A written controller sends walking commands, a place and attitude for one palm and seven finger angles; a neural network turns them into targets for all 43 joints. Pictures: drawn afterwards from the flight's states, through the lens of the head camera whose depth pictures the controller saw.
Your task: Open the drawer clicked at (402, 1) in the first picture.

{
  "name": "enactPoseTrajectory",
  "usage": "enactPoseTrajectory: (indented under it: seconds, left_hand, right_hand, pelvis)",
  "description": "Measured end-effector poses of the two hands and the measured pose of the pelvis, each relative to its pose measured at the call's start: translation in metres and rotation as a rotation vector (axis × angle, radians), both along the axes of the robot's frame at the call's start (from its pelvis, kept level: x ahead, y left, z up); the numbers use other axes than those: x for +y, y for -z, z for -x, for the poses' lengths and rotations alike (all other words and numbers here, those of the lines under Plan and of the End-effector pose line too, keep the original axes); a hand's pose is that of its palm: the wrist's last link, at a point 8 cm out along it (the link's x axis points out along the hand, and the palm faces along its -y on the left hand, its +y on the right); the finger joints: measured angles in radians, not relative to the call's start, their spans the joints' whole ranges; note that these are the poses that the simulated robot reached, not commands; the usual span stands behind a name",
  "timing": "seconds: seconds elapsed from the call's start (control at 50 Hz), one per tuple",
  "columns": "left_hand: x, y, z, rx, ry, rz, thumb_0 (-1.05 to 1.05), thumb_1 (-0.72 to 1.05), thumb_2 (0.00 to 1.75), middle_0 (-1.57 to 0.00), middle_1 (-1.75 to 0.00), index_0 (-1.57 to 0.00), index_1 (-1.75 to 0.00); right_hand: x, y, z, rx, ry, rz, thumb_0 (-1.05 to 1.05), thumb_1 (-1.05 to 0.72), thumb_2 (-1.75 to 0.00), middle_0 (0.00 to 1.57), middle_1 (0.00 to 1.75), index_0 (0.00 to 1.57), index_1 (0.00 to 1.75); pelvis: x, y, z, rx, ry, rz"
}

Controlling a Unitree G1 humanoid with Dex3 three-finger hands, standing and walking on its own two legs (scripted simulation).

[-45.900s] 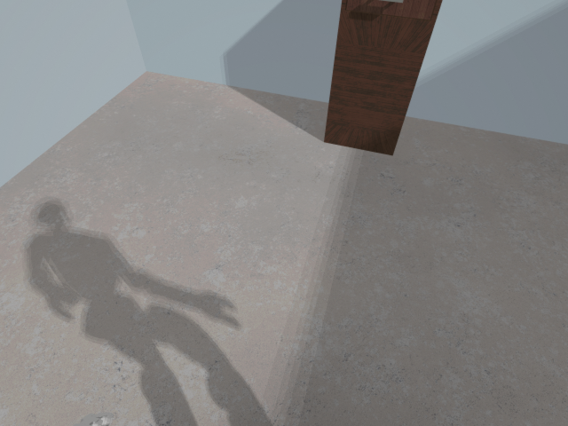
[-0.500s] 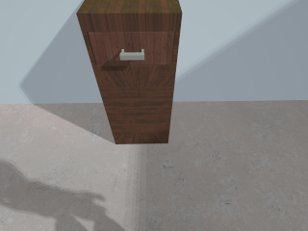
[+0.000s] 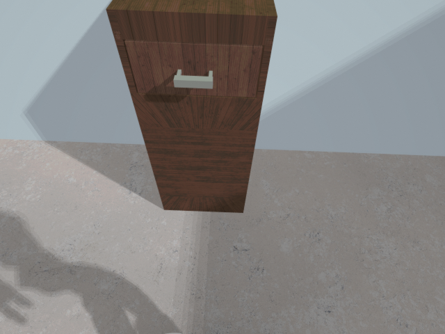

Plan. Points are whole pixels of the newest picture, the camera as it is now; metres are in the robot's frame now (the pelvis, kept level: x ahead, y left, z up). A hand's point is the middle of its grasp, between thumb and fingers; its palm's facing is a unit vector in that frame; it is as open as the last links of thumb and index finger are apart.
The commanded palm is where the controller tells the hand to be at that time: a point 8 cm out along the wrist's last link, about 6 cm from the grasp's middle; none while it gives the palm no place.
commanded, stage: take the last steps up to it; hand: left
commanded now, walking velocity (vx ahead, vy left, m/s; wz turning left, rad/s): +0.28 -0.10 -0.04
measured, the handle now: (194, 77) +0.73 +0.13 +0.04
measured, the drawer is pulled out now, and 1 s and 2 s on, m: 0.00 0.00 0.00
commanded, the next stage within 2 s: come to a stop and stand still in 0.36 s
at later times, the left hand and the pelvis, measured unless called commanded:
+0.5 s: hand (170, 297) +0.21 +0.13 -0.17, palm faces +0.02 -0.96 -0.26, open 7.3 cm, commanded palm none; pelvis +0.16 -0.07 -0.01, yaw +0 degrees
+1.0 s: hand (184, 285) +0.24 +0.10 -0.16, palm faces +0.03 -0.95 -0.31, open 7.4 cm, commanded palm none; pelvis +0.20 -0.11 -0.01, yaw -1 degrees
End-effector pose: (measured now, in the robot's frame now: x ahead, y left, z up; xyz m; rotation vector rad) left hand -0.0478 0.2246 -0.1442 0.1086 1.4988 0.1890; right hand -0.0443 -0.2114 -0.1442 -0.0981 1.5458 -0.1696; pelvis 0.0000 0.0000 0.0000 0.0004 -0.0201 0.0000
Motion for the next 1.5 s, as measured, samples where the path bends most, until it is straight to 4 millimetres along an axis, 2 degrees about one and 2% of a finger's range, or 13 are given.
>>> enactPoseTrajectory:
  seconds: [0.08,0.14,0.2,0.3,0.38,0.44,0.54,0.66,0.82,0.98,1.14,1.36,1.5]
  left_hand:
    - [-0.007,0.006,0.018,0.124,-0.029,0.043,0.01,0.91,0.90,-0.20,-0.30,-0.20,-0.30]
    - [-0.008,0.009,0.006,0.188,0.010,0.068,0.01,0.91,0.90,-0.20,-0.30,-0.20,-0.30]
    - [-0.008,0.005,-0.038,0.140,0.042,0.062,0.01,0.91,0.90,-0.20,-0.30,-0.20,-0.30]
    - [-0.019,-0.006,-0.141,-0.071,0.074,0.027,0.01,0.91,0.90,-0.20,-0.29,-0.19,-0.30]
    - [-0.025,-0.007,-0.210,-0.183,0.111,-0.044,0.02,0.94,0.90,-0.20,-0.30,-0.20,-0.30]
    - [-0.035,-0.006,-0.241,-0.238,0.103,-0.083,0.02,0.93,0.90,-0.20,-0.29,-0.19,-0.30]
    - [-0.062,-0.012,-0.258,-0.197,0.085,-0.069,0.01,0.92,0.90,-0.20,-0.29,-0.19,-0.30]
    - [-0.081,-0.007,-0.263,-0.126,0.046,-0.026,0.01,0.94,0.90,-0.21,-0.30,-0.20,-0.30]
    - [-0.077,-0.002,-0.274,-0.106,0.010,-0.036,0.01,0.92,0.90,-0.21,-0.30,-0.20,-0.30]
    - [-0.077,-0.015,-0.282,-0.172,0.065,-0.130,0.01,0.91,0.90,-0.20,-0.30,-0.20,-0.30]
    - [-0.095,-0.022,-0.278,-0.160,0.084,-0.102,0.01,0.91,0.90,-0.20,-0.30,-0.20,-0.30]
    - [-0.112,-0.010,-0.272,-0.162,0.065,-0.012,0.01,0.92,0.90,-0.21,-0.30,-0.20,-0.30]
    - [-0.099,-0.008,-0.263,-0.179,0.130,-0.030,0.01,0.92,0.90,-0.21,-0.30,-0.20,-0.30]
  right_hand:
    - [0.002,0.002,-0.050,-0.102,-0.005,0.027,0.01,-0.91,-0.90,0.20,0.30,0.20,0.30]
    - [0.000,0.003,-0.072,-0.177,0.027,0.056,0.00,-0.91,-0.90,0.20,0.30,0.20,0.30]
    - [-0.002,-0.005,-0.077,-0.165,0.042,0.056,0.00,-0.91,-0.90,0.20,0.30,0.20,0.30]
    - [-0.012,-0.008,-0.076,-0.055,0.038,0.007,0.00,-0.91,-0.90,0.20,0.30,0.20,0.30]
    - [-0.034,0.006,-0.085,0.015,0.066,-0.029,0.00,-0.91,-0.90,0.21,0.30,0.20,0.30]
    - [-0.056,0.018,-0.108,0.044,0.059,-0.035,0.00,-0.91,-0.90,0.21,0.30,0.20,0.30]
    - [-0.087,0.008,-0.188,-0.067,0.024,0.009,0.01,-0.91,-0.90,0.20,0.30,0.19,0.30]
    - [-0.097,-0.005,-0.282,-0.223,-0.033,0.044,0.00,-0.93,-0.90,0.20,0.30,0.19,0.30]
    - [-0.102,-0.009,-0.344,-0.311,-0.115,0.065,0.00,-0.92,-0.90,0.20,0.30,0.19,0.30]
    - [-0.127,0.005,-0.348,-0.351,-0.092,0.020,0.00,-0.91,-0.90,0.20,0.30,0.20,0.30]
    - [-0.146,-0.002,-0.307,-0.263,-0.044,0.031,0.00,-0.91,-0.90,0.20,0.30,0.19,0.30]
    - [-0.134,-0.013,-0.237,-0.117,-0.051,0.051,0.00,-0.91,-0.90,0.20,0.30,0.19,0.30]
    - [-0.117,-0.006,-0.226,-0.207,-0.004,0.036,0.00,-0.91,-0.90,0.20,0.30,0.19,0.30]
  pelvis:
    - [0.006,0.007,-0.024,0.004,0.017,0.002]
    - [0.007,0.011,-0.039,-0.003,0.054,-0.005]
    - [0.001,0.002,-0.056,0.004,0.059,-0.016]
    - [-0.018,-0.007,-0.086,0.020,0.043,-0.009]
    - [-0.046,0.004,-0.118,0.016,0.031,-0.020]
    - [-0.062,0.013,-0.139,0.007,0.014,-0.012]
    - [-0.074,0.000,-0.168,0.018,0.006,-0.003]
    - [-0.078,-0.005,-0.196,0.020,0.016,0.005]
    - [-0.080,-0.002,-0.208,0.010,0.018,-0.004]
    - [-0.108,0.006,-0.200,0.014,0.027,-0.033]
    - [-0.118,-0.006,-0.196,0.002,0.010,-0.023]
    - [-0.117,-0.012,-0.188,-0.002,0.010,0.000]
    - [-0.101,-0.005,-0.181,-0.002,0.033,0.013]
